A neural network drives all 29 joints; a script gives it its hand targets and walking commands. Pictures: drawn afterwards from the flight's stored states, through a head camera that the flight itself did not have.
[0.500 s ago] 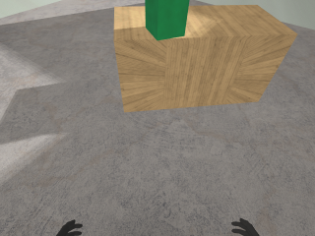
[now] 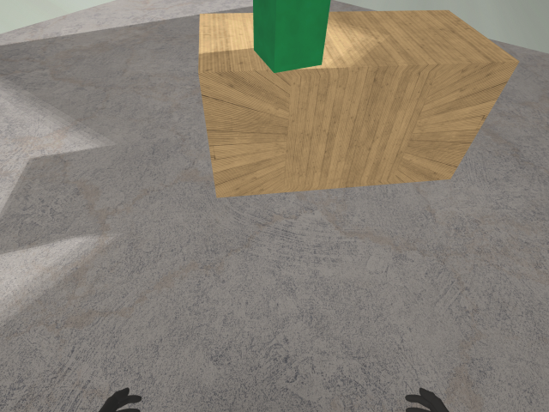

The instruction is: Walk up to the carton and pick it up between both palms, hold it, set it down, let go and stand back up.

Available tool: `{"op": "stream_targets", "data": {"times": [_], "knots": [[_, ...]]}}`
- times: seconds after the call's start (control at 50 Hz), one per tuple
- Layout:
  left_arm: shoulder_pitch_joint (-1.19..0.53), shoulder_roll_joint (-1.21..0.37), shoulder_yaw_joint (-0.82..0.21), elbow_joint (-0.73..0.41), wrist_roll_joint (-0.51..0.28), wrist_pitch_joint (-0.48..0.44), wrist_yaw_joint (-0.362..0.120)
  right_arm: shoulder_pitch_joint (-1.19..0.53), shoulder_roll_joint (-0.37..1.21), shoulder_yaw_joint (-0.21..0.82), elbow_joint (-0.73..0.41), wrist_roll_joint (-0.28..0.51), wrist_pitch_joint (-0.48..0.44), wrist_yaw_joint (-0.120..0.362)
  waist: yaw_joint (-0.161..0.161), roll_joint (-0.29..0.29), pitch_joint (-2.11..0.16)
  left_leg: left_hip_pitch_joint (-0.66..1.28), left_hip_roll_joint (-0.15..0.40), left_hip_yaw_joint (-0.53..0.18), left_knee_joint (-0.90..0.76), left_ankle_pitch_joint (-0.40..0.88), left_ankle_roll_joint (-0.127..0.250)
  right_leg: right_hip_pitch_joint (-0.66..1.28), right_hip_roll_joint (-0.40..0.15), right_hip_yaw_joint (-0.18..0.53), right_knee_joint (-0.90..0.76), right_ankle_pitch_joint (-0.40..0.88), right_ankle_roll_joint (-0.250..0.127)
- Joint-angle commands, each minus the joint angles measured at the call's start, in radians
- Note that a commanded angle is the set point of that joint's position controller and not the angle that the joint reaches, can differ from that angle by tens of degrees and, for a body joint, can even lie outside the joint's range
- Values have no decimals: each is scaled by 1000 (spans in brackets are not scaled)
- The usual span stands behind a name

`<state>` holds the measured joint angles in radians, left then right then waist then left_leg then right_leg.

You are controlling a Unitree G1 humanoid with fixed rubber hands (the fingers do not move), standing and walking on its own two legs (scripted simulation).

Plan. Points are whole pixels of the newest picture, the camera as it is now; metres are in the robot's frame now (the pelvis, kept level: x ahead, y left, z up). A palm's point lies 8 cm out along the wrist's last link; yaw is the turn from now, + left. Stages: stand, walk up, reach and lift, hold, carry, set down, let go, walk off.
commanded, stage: stand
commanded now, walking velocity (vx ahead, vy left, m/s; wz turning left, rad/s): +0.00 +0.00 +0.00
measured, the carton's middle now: (288, 23) +1.38 -0.03 +0.02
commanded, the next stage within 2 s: walk up in 0.56 s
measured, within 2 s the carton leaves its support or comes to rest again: neither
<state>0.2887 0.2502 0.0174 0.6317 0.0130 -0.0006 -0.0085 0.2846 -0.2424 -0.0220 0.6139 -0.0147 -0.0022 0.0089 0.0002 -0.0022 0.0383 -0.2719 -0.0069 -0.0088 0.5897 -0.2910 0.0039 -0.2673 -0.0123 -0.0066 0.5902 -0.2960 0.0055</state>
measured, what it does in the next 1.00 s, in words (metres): stands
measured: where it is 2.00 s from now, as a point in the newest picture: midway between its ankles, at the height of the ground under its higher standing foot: (278, 361)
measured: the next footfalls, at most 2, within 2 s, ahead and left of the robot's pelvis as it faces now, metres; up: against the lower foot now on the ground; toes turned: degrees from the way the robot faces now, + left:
left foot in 1.46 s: +0.34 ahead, +0.12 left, +0.00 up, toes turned +11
right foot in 1.90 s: +0.57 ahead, -0.15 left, +0.00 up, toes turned +4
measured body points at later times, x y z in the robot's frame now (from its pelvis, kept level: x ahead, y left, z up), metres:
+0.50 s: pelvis +0.00 +0.00 +0.00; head +0.01 +0.00 +0.45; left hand +0.11 +0.26 -0.11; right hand +0.12 -0.25 -0.10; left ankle +0.02 +0.12 -0.73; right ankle +0.01 -0.12 -0.73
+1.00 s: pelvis +0.03 -0.04 +0.00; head +0.03 -0.03 +0.45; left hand +0.12 +0.24 -0.10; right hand +0.07 -0.31 -0.12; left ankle +0.02 +0.11 -0.73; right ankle +0.07 -0.14 -0.73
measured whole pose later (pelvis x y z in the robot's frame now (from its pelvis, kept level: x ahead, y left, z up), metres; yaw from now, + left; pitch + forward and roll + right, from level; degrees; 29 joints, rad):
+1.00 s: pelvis +0.03 -0.04 +0.00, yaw +3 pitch -2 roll +0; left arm 0.37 0.29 0.08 0.62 0.05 -0.05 -0.05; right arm 0.44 -0.27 -0.06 0.72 -0.05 -0.01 0.02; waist -0.03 -0.01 0.02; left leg -0.24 0.02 -0.08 0.61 -0.40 0.02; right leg -0.29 -0.01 -0.06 0.59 -0.34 -0.04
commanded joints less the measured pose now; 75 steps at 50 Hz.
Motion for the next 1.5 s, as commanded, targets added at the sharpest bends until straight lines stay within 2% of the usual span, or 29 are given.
{"op": "stream_targets", "data": {"times": [0.0,0.72,0.74,0.76,0.78,0.8,0.82,0.84,0.88,0.9,0.94,0.96,0.98,1.0,1.02,1.04,1.06,1.1,1.12,1.16,1.26,1.32,1.36,1.38,1.4,1.42,1.44,1.46,1.48], "knots": [[-9,117,38,-88,-1,-24,6,-13,-129,-37,-86,1,-24,-6,1,3,-42,-3,83,-95,-110,100,31,14,-71,87,-93,109,-36],[16,129,32,-52,-2,-20,8,7,-142,-28,-50,3,-22,-8,1,6,-27,-5,82,-105,-136,67,30,14,-71,89,-121,70,-35],[68,161,68,-63,45,-27,-12,131,-155,-66,-40,-35,-28,5,-9,-12,-134,25,82,-181,-106,-444,87,35,-55,74,-43,-434,-72],[54,158,72,-71,53,-29,-19,150,-185,-76,-33,-40,-30,9,-18,7,-36,-37,119,-273,-150,-578,112,-77,-55,88,-8,-515,-78],[43,142,70,-85,54,-31,-27,165,-205,-85,-23,-40,-30,10,-25,49,29,-44,165,-361,-219,-650,141,-168,-39,54,40,-489,-68],[30,110,62,-100,46,-35,-35,164,-231,-94,-12,-39,-32,7,-34,113,78,-3,224,-455,-299,-672,181,-265,-8,-8,118,-359,-47],[9,91,57,-111,40,-44,-40,158,-248,-101,-3,-40,-37,0,-47,145,117,60,289,-544,-354,-624,225,-343,-5,-43,176,-207,-31],[-11,87,56,-119,40,-52,-43,157,-241,-102,3,-44,-42,-5,-56,140,120,123,313,-579,-353,-531,249,-386,-42,-15,166,-177,-29],[-13,90,64,-124,33,-65,-45,136,-222,-98,14,-42,-46,-6,-49,132,64,118,273,-497,-327,-432,216,-284,-51,-7,73,-139,-38],[21,87,71,-115,30,-68,-47,101,-214,-97,14,-40,-43,-5,-26,139,34,46,232,-420,-313,-425,185,-159,-30,-31,33,-112,-39],[182,95,94,-63,28,-70,-44,-6,-187,-85,-5,-33,-34,3,69,131,-25,-211,116,-234,-213,-438,102,212,35,-80,-48,-34,-51],[292,128,112,-25,32,-69,-35,-42,-147,-69,-23,-35,-28,8,128,69,-43,-399,42,-135,-70,-450,49,417,20,-29,-70,-46,-68],[396,221,129,-2,44,-71,-22,-48,-63,-42,-57,-32,-27,12,185,-152,-79,-544,-61,-5,276,-395,-6,502,-179,263,-201,-319,-134],[368,286,124,-17,61,-67,2,-35,-50,-33,-81,-38,-23,8,159,-187,2,-613,-51,-45,477,-348,-10,354,-414,623,-421,-647,-202],[285,276,123,-12,60,-59,19,12,-117,-50,-69,-42,-13,7,106,-71,111,-608,18,-102,540,-288,-5,211,-470,693,-474,-751,-245],[236,247,109,-15,52,-62,25,33,-141,-60,-60,-37,-6,15,82,-33,168,-574,48,-119,561,-194,-2,135,-440,627,-475,-689,-245],[208,221,95,-10,50,-67,25,56,-149,-64,-50,-31,-9,22,65,-17,190,-540,57,-125,539,-120,-1,112,-385,516,-460,-575,-219],[169,190,75,4,43,-73,22,108,-137,-67,-22,-30,-23,35,38,-48,175,-461,58,-100,471,-25,-5,80,-287,299,-450,-382,-155],[165,181,70,21,41,-74,21,128,-126,-66,-14,-31,-25,42,28,-66,152,-429,48,-81,473,30,-12,77,-249,222,-444,-303,-139],[193,167,60,59,34,-79,19,118,-106,-62,-25,-30,-23,49,24,-87,121,-405,35,-45,449,118,-20,97,-207,128,-434,-182,-129],[262,157,49,88,23,-84,1,-64,-73,-51,-98,-23,-28,42,66,-148,128,-359,39,30,171,210,-12,140,-170,6,-379,50,-136],[294,187,58,81,22,-69,4,-121,-67,-52,-122,-32,-35,35,81,-163,107,-280,32,70,47,174,10,185,-207,-7,-308,202,-148],[304,200,59,70,26,-57,8,-87,-71,-59,-114,-41,-40,23,68,-144,84,-192,24,75,11,145,36,188,-243,15,-250,220,-157],[303,203,56,62,27,-52,9,-42,-80,-66,-103,-45,-44,15,46,-118,67,-120,15,75,-10,128,51,172,-246,9,-190,226,-158],[295,200,48,55,27,-48,9,43,-98,-77,-80,-48,-51,5,1,-73,33,3,-7,81,-50,135,67,135,-226,-24,-69,255,-150],[314,178,35,47,28,-46,8,172,-131,-93,-43,-59,-59,-8,-54,9,-52,196,-13,48,-41,108,90,64,-175,-84,154,283,-126],[371,141,20,26,30,-42,5,312,-193,-105,-21,-76,-64,-18,-111,130,-188,428,145,-193,-41,-56,152,-95,-104,-125,464,125,-82],[415,117,20,-15,31,-34,-2,357,-282,-115,-35,-76,-64,-32,-104,253,-241,577,404,-693,-131,-70,263,-338,20,-66,675,-287,-30],[352,182,41,-27,32,-13,2,332,-292,-127,-19,-46,-50,-49,-124,159,-227,550,476,-834,-230,-158,360,-416,-3,13,788,-273,-20]]}}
